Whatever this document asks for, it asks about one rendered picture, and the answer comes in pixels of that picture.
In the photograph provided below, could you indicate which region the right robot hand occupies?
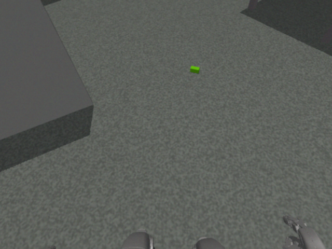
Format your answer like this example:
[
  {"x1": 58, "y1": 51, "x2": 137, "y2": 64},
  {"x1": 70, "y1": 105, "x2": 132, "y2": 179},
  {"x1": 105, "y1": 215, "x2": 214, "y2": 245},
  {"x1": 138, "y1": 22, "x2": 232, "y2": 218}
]
[{"x1": 282, "y1": 215, "x2": 326, "y2": 249}]

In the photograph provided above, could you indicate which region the small box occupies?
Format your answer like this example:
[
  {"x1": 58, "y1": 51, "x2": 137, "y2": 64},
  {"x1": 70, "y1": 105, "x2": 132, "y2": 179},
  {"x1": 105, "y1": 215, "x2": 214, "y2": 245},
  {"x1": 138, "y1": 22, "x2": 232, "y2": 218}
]
[{"x1": 190, "y1": 66, "x2": 200, "y2": 73}]

